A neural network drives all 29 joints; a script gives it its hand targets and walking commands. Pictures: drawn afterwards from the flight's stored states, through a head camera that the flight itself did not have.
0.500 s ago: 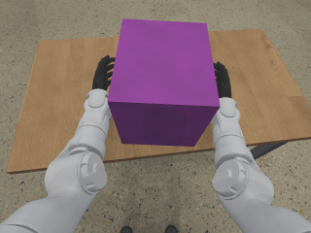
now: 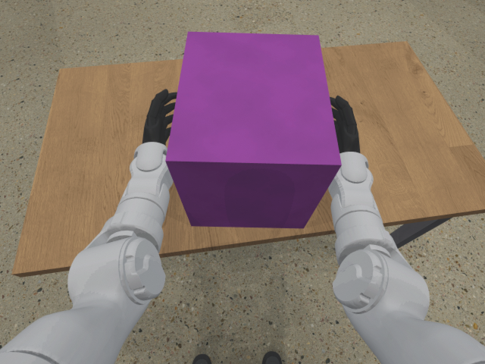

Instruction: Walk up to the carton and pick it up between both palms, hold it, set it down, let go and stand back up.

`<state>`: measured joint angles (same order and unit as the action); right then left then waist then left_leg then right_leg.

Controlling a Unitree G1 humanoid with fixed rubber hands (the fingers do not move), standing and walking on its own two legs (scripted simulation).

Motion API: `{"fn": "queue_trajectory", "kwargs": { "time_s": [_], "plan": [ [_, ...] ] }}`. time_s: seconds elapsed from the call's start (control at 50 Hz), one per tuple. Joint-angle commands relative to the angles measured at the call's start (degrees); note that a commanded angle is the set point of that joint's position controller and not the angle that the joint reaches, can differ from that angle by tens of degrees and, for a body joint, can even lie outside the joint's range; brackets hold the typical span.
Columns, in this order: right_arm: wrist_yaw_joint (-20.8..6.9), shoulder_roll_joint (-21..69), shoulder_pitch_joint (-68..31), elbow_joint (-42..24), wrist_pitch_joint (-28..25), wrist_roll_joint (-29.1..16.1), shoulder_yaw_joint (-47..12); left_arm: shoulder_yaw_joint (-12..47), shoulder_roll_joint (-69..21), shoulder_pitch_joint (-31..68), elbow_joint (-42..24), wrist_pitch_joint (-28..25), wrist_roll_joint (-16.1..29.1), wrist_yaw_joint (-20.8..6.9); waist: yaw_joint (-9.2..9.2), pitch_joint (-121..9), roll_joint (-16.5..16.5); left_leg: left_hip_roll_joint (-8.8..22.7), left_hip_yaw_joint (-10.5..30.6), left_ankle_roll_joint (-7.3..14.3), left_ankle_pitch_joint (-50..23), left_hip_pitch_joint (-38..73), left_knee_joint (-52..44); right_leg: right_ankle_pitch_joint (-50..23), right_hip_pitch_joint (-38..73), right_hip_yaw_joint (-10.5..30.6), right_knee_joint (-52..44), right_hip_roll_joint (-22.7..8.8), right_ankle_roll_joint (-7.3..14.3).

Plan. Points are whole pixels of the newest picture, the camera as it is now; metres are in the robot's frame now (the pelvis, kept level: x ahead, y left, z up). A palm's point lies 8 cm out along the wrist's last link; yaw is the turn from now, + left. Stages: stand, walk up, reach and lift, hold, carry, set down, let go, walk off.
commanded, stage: reach and lift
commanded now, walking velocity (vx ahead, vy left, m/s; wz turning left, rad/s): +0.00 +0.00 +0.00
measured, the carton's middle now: (250, 137) +0.48 +0.00 +0.02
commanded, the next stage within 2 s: none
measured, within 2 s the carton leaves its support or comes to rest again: leaves its support in 1.62 s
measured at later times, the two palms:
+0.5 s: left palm (156, 141) +0.44 +0.15 +0.06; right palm (346, 148) +0.43 -0.16 +0.06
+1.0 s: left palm (158, 151) +0.42 +0.15 +0.06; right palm (353, 161) +0.41 -0.17 +0.06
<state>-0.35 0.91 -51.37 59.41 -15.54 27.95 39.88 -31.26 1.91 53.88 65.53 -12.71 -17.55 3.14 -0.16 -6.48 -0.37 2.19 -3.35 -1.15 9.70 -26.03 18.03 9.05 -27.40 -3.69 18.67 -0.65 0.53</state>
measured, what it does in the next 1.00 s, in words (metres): stands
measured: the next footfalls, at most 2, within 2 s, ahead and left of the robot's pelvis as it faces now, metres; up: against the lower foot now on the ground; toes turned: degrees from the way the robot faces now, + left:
none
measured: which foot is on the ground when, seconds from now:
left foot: down 0.00-1.00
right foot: down 0.00-1.00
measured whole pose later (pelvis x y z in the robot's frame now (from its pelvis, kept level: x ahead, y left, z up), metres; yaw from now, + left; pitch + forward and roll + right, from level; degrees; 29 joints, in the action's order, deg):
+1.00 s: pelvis -0.03 +0.00 +0.00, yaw +0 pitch +22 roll +0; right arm 4.7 -5.7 -54.2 79.1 -32.5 25.9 37.6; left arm -23.9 4.1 56.2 75.1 -21.4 -10.9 6.2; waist 1.1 -11.6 1.3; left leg 2.8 -3.8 -0.9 7.4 -34.1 20.1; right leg 5.7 -34.2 -6.2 18.3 -0.9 1.3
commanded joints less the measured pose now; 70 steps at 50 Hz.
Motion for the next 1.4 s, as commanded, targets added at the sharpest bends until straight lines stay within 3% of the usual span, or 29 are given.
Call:
{"fn": "queue_trajectory", "kwargs": {
  "time_s": [0.0, 0.22, 0.32, 0.48, 0.66, 0.84, 1.1, 1.38],
  "plan": [
    [-7.69, 26.88, -25.57, 3.29, -2.67, 3.63, -14.42, 12.27, -26.73, 28.1, -0.58, -0.73, -2.92, -4.76, 0.78, -36.76, 0.13, 0.47, -2.61, 0.14, -28.3, 14.37, 2.9, -37.83, 22.18, -2.72, 4.96, -0.04, -3.33],
    [-6.63, 27.87, -27.7, 3.72, -6.24, 4.47, -15.83, 13.15, -28.03, 28.82, 0.23, -2.54, -3.15, -4.81, 0.78, -39.63, 1.14, -0.49, -2.99, 0.41, -25.59, 7.45, 1.85, -44.77, 29.31, -2.11, 6.69, -0.54, -3.15],
    [-5.97, 27.99, -28.89, 5.57, -9.4, 4.9, -17.05, 14.62, -29.46, 29.65, 0.62, -4.55, -2.39, -4.82, 1.12, -41.75, 1.19, -0.24, -3.08, 0.12, -27.76, 7.42, 3.03, -47.55, 29.19, -2.22, 7.0, -0.37, -2.96],
    [-5.16, 25.65, -32.11, 9.38, -14.14, 6.16, -16.79, 15.65, -30.25, 31.98, 2.68, -7.07, -1.91, -4.68, 1.45, -42.23, 2.23, -0.32, -3.25, -0.43, -26.28, 6.56, 2.9, -45.89, 28.55, -3.34, 6.45, 0.01, -1.89],
    [-5.17, 22.7, -34.16, 14.42, -18.75, 6.97, -15.8, 18.18, -30.95, 33.38, 3.02, -9.3, -0.89, -4.34, 2.07, -45.02, 0.21, -0.34, -3.32, -1.26, -26.64, 8.96, 4.12, -42.36, 23.28, -4.38, 5.71, 0.63, -0.7],
    [-5.07, 20.8, -36.23, 18.4, -21.02, 6.32, -15.39, 19.04, -29.25, 34.93, 5.25, -10.57, 0.49, -4.36, 1.38, -45.57, 0.95, -0.82, -3.69, -0.8, -21.65, 6.14, 3.26, -38.99, 23.3, -4.06, 5.48, 0.57, -0.36],
    [-4.74, 20.95, -39.58, 20.74, -19.95, 2.48, -18.04, 21.97, -28.12, 39.34, 8.6, -11.48, 5.13, -4.72, 1.61, -47.13, 0.41, -1.34, -2.93, -0.08, -13.59, 2.98, 3.26, -32.71, 21.38, -3.26, 6.17, 0.22, -0.51],
    [-4.01, 23.7, -41.46, 21.47, -15.46, -7.43, -28.28, 27.43, -28.79, 40.96, 10.04, -11.92, 11.28, -4.41, 0.99, -49.8, -0.15, -1.92, -0.44, -0.03, -15.04, 0.86, 6.51, -37.17, 21.65, -1.19, 9.51, 1.27, -0.85]
  ]
}}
